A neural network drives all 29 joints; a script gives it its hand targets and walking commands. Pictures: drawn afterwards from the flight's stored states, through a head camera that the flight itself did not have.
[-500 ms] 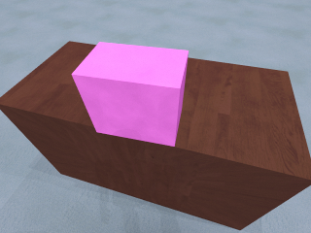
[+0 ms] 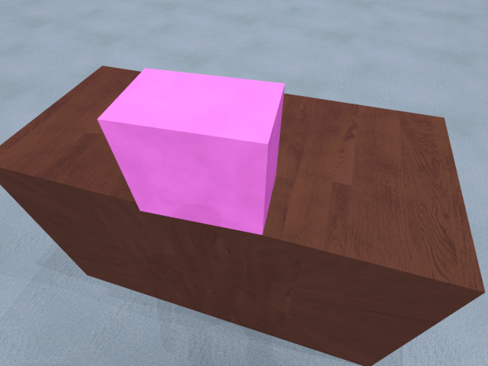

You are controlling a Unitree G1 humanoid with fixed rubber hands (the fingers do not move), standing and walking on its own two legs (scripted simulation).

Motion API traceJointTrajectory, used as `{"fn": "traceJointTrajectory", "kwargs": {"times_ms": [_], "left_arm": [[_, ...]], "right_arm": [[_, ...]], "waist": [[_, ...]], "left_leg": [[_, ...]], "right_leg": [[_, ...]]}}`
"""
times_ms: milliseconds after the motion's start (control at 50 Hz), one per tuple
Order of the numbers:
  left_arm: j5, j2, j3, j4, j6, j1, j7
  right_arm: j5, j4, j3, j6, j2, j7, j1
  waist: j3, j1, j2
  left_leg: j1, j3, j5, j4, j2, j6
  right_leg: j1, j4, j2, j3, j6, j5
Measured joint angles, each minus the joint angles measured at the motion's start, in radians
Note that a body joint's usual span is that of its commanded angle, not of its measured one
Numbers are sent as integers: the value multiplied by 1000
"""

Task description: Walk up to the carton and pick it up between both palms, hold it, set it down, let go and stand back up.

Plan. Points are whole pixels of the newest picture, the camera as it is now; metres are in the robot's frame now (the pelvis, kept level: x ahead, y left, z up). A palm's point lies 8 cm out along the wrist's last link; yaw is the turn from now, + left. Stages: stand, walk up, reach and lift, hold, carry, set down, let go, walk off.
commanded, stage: walk up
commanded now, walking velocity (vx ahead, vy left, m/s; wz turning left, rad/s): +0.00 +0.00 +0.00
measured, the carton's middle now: (205, 153) +0.50 +0.11 +0.06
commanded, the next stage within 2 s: none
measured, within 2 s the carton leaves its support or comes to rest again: neither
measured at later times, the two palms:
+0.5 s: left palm out of the picture -0.02 +0.18 -0.15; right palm out of the picture -0.02 -0.20 -0.15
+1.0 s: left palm out of the picture +0.01 +0.25 -0.16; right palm out of the picture +0.03 -0.23 -0.15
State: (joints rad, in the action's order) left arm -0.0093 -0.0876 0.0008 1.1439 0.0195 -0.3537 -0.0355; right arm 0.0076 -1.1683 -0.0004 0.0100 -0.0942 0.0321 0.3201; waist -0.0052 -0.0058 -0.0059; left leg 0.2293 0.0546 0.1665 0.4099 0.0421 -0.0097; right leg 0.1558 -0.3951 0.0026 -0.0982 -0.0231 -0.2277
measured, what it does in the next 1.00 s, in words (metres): stands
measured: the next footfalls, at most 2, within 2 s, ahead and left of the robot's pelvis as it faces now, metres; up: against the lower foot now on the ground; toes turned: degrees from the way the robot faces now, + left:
right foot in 1.40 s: -0.03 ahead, -0.09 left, +0.00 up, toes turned -2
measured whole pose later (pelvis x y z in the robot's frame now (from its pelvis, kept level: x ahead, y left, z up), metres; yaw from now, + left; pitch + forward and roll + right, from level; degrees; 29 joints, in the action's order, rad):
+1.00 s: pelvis -0.01 +0.01 -0.02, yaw +1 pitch +1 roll -1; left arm -0.04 -0.19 0.05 1.02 -0.03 -0.22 -0.07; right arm 0.01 -1.03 0.04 -0.05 -0.16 0.06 0.20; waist -0.07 0.01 0.02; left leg 0.41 0.09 0.49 0.86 0.04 -0.01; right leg 0.31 -0.62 0.03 -0.11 -0.03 -0.32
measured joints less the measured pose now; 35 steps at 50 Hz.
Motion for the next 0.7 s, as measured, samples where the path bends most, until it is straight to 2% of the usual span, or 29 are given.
{"fn": "traceJointTrajectory", "kwargs": {"times_ms": [440,700], "left_arm": [[-2,1,-10,-2,6,-2,-1],[1,-12,-19,-4,6,17,1]], "right_arm": [[0,-11,-8,0,7,8,6],[-4,-9,-18,11,10,9,24]], "waist": [[-4,6,-3],[-9,-4,3]], "left_leg": [[-13,-6,29,12,22,-19],[-12,-3,50,14,24,-23]], "right_leg": [[-29,24,-24,-3,-17,-13],[-28,24,-25,1,-18,-30]]}}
